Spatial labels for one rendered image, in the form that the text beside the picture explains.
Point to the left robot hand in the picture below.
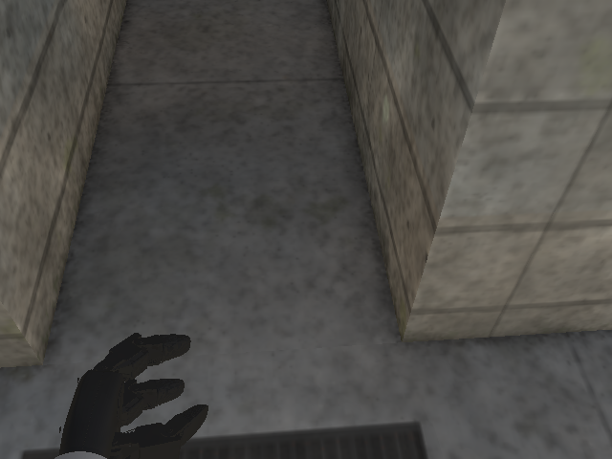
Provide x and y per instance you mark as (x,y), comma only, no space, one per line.
(108,397)

